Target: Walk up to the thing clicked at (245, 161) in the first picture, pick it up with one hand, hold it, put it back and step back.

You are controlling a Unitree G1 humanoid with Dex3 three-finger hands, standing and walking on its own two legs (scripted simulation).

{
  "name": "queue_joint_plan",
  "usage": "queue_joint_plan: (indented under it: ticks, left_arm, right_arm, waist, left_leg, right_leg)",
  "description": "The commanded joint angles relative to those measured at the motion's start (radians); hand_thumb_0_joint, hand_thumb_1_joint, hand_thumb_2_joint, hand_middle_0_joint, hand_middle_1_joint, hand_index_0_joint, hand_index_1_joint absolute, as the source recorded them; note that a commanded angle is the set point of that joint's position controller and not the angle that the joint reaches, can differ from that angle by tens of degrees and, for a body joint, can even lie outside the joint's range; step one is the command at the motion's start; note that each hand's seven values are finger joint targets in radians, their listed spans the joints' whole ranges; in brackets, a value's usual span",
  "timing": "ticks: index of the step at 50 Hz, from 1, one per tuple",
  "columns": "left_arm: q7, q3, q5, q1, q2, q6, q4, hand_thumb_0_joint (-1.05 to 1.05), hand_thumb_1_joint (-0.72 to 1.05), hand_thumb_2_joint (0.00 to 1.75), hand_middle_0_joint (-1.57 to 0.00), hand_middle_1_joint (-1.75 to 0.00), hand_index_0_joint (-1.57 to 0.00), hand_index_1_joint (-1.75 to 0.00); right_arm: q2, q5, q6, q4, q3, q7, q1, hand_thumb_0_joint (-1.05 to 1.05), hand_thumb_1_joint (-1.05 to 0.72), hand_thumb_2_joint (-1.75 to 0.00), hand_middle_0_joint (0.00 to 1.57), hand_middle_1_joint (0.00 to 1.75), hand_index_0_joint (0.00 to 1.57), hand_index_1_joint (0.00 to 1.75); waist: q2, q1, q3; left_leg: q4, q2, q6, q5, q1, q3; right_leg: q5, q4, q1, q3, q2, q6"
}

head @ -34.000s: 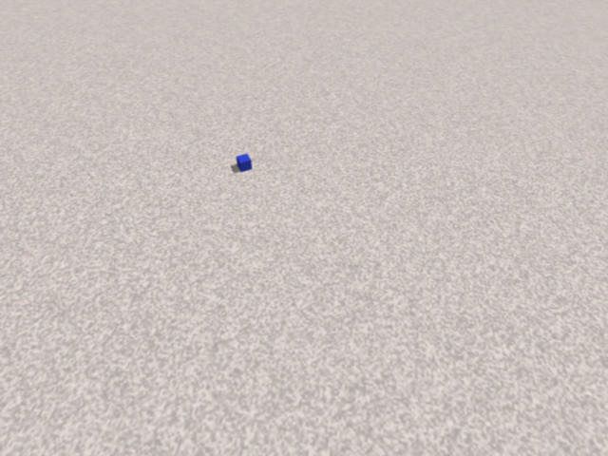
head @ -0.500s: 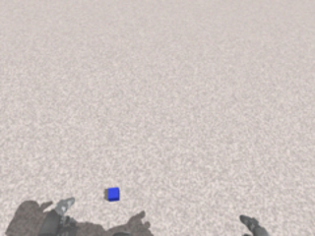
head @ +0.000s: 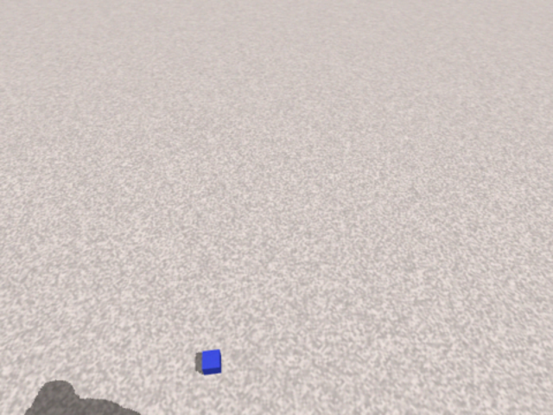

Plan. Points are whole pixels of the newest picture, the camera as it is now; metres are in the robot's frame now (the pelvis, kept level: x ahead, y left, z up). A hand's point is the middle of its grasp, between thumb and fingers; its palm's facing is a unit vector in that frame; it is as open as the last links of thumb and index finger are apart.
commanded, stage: stand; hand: left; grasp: from above
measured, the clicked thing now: (211, 362) +0.44 +0.22 -0.75
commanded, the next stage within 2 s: step back in 1.84 s
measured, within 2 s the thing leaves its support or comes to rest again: neither
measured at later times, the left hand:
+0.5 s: hand out of the picture +0.04 +0.22 -0.16, palm faces +0.01 -0.94 -0.33, open 7.4 cm
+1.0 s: hand out of the picture +0.08 +0.20 -0.16, palm faces -0.01 -0.95 -0.30, open 7.4 cm
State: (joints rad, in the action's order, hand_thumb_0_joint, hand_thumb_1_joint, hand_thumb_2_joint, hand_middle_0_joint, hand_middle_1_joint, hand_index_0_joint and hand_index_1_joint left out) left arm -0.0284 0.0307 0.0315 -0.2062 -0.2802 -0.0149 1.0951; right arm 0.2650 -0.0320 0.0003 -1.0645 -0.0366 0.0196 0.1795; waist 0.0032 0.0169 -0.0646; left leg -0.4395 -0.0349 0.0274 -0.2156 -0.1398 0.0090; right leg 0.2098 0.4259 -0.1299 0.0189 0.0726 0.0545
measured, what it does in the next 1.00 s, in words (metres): stands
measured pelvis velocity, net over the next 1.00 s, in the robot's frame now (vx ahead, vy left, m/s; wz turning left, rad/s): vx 0.01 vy -0.03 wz -0.01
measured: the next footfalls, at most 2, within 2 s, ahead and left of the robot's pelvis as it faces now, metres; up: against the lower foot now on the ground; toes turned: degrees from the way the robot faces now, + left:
none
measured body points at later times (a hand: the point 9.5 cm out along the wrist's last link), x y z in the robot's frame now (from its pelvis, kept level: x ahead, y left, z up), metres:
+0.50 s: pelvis +0.00 -0.02 +0.00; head -0.01 -0.03 +0.45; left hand +0.04 +0.26 -0.13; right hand +0.05 -0.31 -0.14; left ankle +0.02 +0.10 -0.74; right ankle +0.02 -0.16 -0.74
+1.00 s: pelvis +0.01 -0.03 +0.01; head +0.02 -0.04 +0.46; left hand +0.08 +0.25 -0.13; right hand +0.06 -0.31 -0.14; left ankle +0.02 +0.10 -0.74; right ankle +0.02 -0.16 -0.74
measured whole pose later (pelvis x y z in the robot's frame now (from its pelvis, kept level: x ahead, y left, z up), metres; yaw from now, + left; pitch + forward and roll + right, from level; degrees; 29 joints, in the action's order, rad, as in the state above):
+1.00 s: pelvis +0.01 -0.03 +0.01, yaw -1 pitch -3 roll +0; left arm -0.01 0.02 0.01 -0.12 -0.28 0.00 1.15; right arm 0.29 -0.02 0.00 -1.14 -0.01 0.01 0.15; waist 0.01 0.00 -0.06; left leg -0.34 0.02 -0.02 -0.18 -0.10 0.02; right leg 0.18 0.34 -0.10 0.03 0.02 0.01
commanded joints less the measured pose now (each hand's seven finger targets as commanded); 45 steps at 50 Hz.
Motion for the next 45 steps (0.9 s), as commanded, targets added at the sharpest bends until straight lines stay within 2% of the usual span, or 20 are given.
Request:
queue_joint_plan:
  ticks: [1,3,6,10,12,17,20,24,25,28,30,32,35,36,38,40,41,42,43,45]
  left_arm:
    - [-0.015,0.034,0.004,0.031,-0.173,0.026,-0.034,0.00,0.90,0.90,-0.20,-0.30,-0.20,-0.30]
    - [-0.013,0.034,0.004,0.032,-0.173,0.024,-0.029,0.00,0.90,0.90,-0.20,-0.30,-0.20,-0.30]
    - [-0.013,0.035,0.001,0.037,-0.179,0.025,-0.018,0.00,0.90,0.90,-0.20,-0.30,-0.20,-0.30]
    - [-0.010,0.035,0.002,0.041,-0.185,0.025,-0.008,0.00,0.90,0.90,-0.20,-0.30,-0.20,-0.30]
    - [-0.007,0.035,0.001,0.043,-0.192,0.025,-0.007,0.00,0.90,0.90,-0.20,-0.30,-0.20,-0.30]
    - [-0.005,0.034,-0.002,0.057,-0.205,0.031,-0.005,0.00,0.90,0.90,-0.20,-0.30,-0.20,-0.30]
    - [-0.007,0.034,-0.005,0.071,-0.204,0.034,-0.006,0.00,0.90,0.90,-0.20,-0.30,-0.20,-0.30]
    - [-0.003,0.033,-0.009,0.076,-0.206,0.033,0.003,0.00,0.90,0.90,-0.20,-0.30,-0.20,-0.30]
    - [-0.002,0.032,-0.007,0.067,-0.202,0.034,0.003,0.00,0.90,0.90,-0.20,-0.30,-0.20,-0.30]
    - [-0.001,0.034,-0.009,0.083,-0.204,0.033,0.001,0.00,0.90,0.90,-0.20,-0.30,-0.20,-0.30]
    - [0.000,0.033,-0.010,0.081,-0.204,0.032,0.005,0.00,0.90,0.90,-0.20,-0.30,-0.20,-0.30]
    - [0.001,0.029,-0.011,0.086,-0.194,0.033,0.009,0.00,0.90,0.90,-0.20,-0.30,-0.20,-0.30]
    - [0.001,0.033,-0.012,0.094,-0.208,0.039,0.002,0.00,0.90,0.90,-0.20,-0.30,-0.20,-0.30]
    - [0.002,0.033,-0.014,0.100,-0.199,0.036,0.007,0.00,0.90,0.90,-0.20,-0.30,-0.20,-0.30]
    - [0.003,0.028,-0.013,0.090,-0.186,0.034,0.013,0.00,0.90,0.90,-0.20,-0.30,-0.20,-0.30]
    - [0.003,0.032,-0.013,0.105,-0.201,0.034,0.008,0.00,0.90,0.90,-0.20,-0.30,-0.20,-0.30]
    - [0.003,0.032,-0.014,0.107,-0.195,0.033,0.009,0.00,0.90,0.90,-0.20,-0.30,-0.20,-0.30]
    - [0.004,0.025,-0.016,0.096,-0.179,0.030,0.018,0.00,0.90,0.90,-0.20,-0.30,-0.20,-0.30]
    - [0.005,0.025,-0.014,0.095,-0.183,0.028,0.015,0.00,0.90,0.90,-0.20,-0.30,-0.20,-0.30]
    - [0.006,0.023,-0.015,0.103,-0.174,0.028,0.017,0.00,0.90,0.90,-0.20,-0.30,-0.20,-0.30]
  right_arm:
    - [0.191,0.003,0.021,0.043,-0.040,0.013,-0.037,0.00,-0.90,-0.90,0.20,0.30,0.20,0.30]
    - [0.209,0.003,0.019,0.037,-0.043,0.012,-0.042,0.00,-0.90,-0.90,0.20,0.30,0.20,0.30]
    - [0.206,0.004,0.018,0.032,-0.039,0.010,-0.054,0.00,-0.90,-0.90,0.20,0.30,0.20,0.30]
    - [0.206,0.003,0.014,0.024,-0.033,0.007,-0.055,0.00,-0.90,-0.90,0.20,0.30,0.20,0.30]
    - [0.213,0.005,0.016,0.020,-0.034,0.007,-0.052,0.00,-0.90,-0.90,0.20,0.30,0.20,0.30]
    - [0.207,0.008,0.016,0.011,-0.025,0.003,-0.053,0.00,-0.90,-0.90,0.20,0.30,0.20,0.30]
    - [0.211,0.007,0.018,0.008,-0.023,0.003,-0.051,0.00,-0.90,-0.90,0.20,0.30,0.20,0.30]
    - [0.211,0.010,0.017,-0.001,-0.017,0.003,-0.049,0.00,-0.90,-0.90,0.20,0.30,0.20,0.30]
    - [0.228,0.009,0.018,0.001,-0.020,0.003,-0.058,0.00,-0.90,-0.90,0.20,0.30,0.20,0.30]
    - [0.224,0.010,0.019,-0.004,-0.017,0.004,-0.061,0.00,-0.90,-0.90,0.20,0.30,0.20,0.30]
    - [0.218,0.012,0.017,-0.010,-0.012,0.004,-0.056,0.00,-0.90,-0.90,0.20,0.30,0.20,0.30]
    - [0.207,0.014,0.018,-0.015,-0.009,0.003,-0.053,0.00,-0.90,-0.90,0.20,0.30,0.20,0.30]
    - [0.226,0.012,0.021,-0.014,-0.010,0.004,-0.054,0.00,-0.90,-0.90,0.20,0.30,0.20,0.30]
    - [0.208,0.012,0.020,-0.019,-0.005,0.005,-0.053,0.00,-0.90,-0.90,0.20,0.30,0.20,0.30]
    - [0.206,0.014,0.018,-0.020,-0.003,0.004,-0.061,0.00,-0.90,-0.90,0.20,0.30,0.20,0.30]
    - [0.214,0.011,0.018,-0.023,-0.004,0.005,-0.052,0.00,-0.90,-0.90,0.20,0.30,0.20,0.30]
    - [0.213,0.012,0.019,-0.023,-0.004,0.006,-0.058,0.00,-0.90,-0.90,0.20,0.30,0.20,0.30]
    - [0.192,0.014,0.017,-0.032,0.002,0.005,-0.053,0.00,-0.90,-0.90,0.20,0.30,0.20,0.30]
    - [0.203,0.014,0.017,-0.029,0.000,0.004,-0.054,0.00,-0.90,-0.90,0.20,0.30,0.20,0.30]
    - [0.191,0.014,0.015,-0.035,0.002,0.004,-0.048,0.00,-0.90,-0.90,0.20,0.30,0.20,0.30]
  waist:
    - [-0.015,-0.004,0.005]
    - [0.011,-0.003,-0.009]
    - [0.012,-0.002,0.000]
    - [0.012,0.001,-0.024]
    - [0.012,-0.004,-0.021]
    - [-0.013,-0.006,-0.002]
    - [-0.009,-0.011,0.022]
    - [-0.016,-0.013,0.002]
    - [-0.005,-0.008,0.019]
    - [-0.002,-0.010,0.028]
    - [0.003,-0.009,0.006]
    - [-0.013,-0.010,0.023]
    - [0.002,-0.012,0.053]
    - [-0.006,-0.015,0.037]
    - [-0.007,-0.009,0.039]
    - [-0.009,-0.014,0.020]
    - [0.000,-0.013,0.042]
    - [-0.001,-0.011,0.029]
    - [0.000,-0.011,0.009]
    - [0.006,-0.013,0.029]
  left_leg:
    - [0.145,0.112,-0.001,0.030,-0.023,0.120]
    - [0.164,0.114,0.000,-0.049,-0.040,0.127]
    - [0.171,0.119,0.002,-0.033,-0.042,0.128]
    - [0.184,0.117,0.000,-0.105,-0.079,0.128]
    - [0.188,0.119,-0.003,-0.106,-0.062,0.129]
    - [0.158,0.116,-0.003,-0.041,-0.035,0.110]
    - [0.145,0.123,0.000,0.026,-0.008,0.102]
    - [0.156,0.123,-0.002,0.005,-0.027,0.101]
    - [0.150,0.127,0.000,0.012,-0.007,0.101]
    - [0.146,0.129,-0.002,0.044,0.002,0.096]
    - [0.155,0.130,-0.003,0.020,-0.010,0.098]
    - [0.151,0.133,-0.004,0.059,-0.004,0.095]
    - [0.143,0.137,-0.005,0.116,0.019,0.089]
    - [0.152,0.135,-0.006,0.092,0.001,0.086]
    - [0.152,0.138,-0.006,0.105,0.019,0.086]
    - [0.161,0.137,-0.011,0.088,0.001,0.085]
    - [0.158,0.139,-0.010,0.095,0.018,0.082]
    - [0.166,0.136,-0.013,0.082,0.010,0.083]
    - [0.171,0.134,-0.016,0.055,-0.004,0.083]
    - [0.172,0.135,-0.016,0.060,-0.007,0.079]
  right_leg:
    - [-0.019,-0.102,-0.005,-0.058,0.041,-0.052]
    - [0.017,-0.108,-0.013,-0.053,0.034,-0.050]
    - [-0.006,-0.111,0.007,-0.056,0.042,-0.052]
    - [0.052,-0.121,-0.001,-0.056,0.036,-0.051]
    - [0.060,-0.125,-0.019,-0.061,0.035,-0.053]
    - [0.058,-0.148,-0.018,-0.080,0.047,-0.058]
    - [0.011,-0.149,-0.002,-0.087,0.055,-0.062]
    - [0.039,-0.154,-0.003,-0.084,0.049,-0.061]
    - [0.021,-0.155,-0.006,-0.082,0.048,-0.060]
    - [-0.013,-0.155,0.002,-0.087,0.051,-0.063]
    - [0.014,-0.157,-0.007,-0.085,0.048,-0.063]
    - [-0.008,-0.158,0.009,-0.084,0.048,-0.063]
    - [-0.101,-0.151,0.035,-0.087,0.053,-0.061]
    - [-0.083,-0.150,0.029,-0.083,0.049,-0.062]
    - [-0.076,-0.155,0.023,-0.081,0.047,-0.063]
    - [-0.056,-0.159,0.016,-0.081,0.044,-0.061]
    - [-0.075,-0.157,0.029,-0.085,0.047,-0.065]
    - [-0.052,-0.159,0.018,-0.080,0.041,-0.065]
    - [-0.019,-0.163,0.004,-0.081,0.039,-0.065]
    - [-0.025,-0.159,0.023,-0.083,0.038,-0.068]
